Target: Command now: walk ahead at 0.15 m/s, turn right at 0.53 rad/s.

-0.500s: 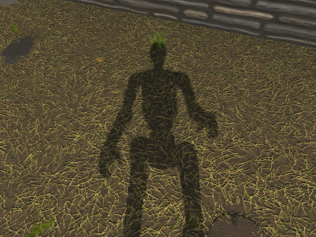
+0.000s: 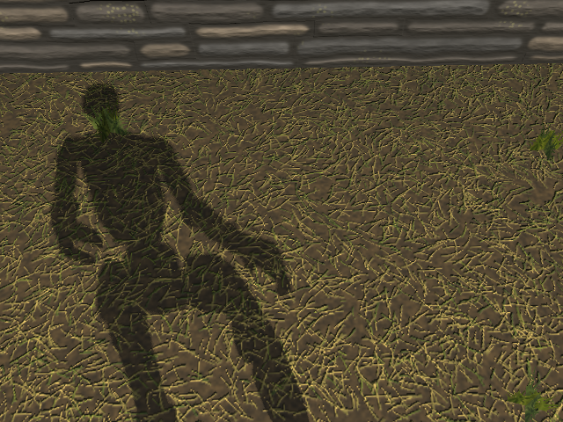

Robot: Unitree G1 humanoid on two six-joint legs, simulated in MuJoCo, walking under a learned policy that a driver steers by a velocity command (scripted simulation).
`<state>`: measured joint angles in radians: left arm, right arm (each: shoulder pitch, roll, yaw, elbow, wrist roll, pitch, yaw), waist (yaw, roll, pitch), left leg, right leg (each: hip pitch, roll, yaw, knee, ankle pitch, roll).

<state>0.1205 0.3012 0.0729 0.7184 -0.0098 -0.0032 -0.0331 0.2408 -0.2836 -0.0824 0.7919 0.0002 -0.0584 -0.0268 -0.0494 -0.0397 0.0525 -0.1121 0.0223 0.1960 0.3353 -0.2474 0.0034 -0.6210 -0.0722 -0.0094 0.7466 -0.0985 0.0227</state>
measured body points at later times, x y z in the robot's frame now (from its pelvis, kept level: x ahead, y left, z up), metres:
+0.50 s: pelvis +0.09 +0.00 -0.01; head +0.12 -0.01 +0.44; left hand +0.32 +0.23 -0.10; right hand +0.16 -0.31 -0.11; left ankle +0.15 +0.13 -0.73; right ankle +0.14 -0.12 -0.74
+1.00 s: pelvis +0.10 -0.03 -0.01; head +0.11 -0.05 +0.44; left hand +0.39 +0.11 -0.09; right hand +0.03 -0.34 -0.12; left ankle +0.15 +0.12 -0.72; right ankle +0.02 -0.09 -0.74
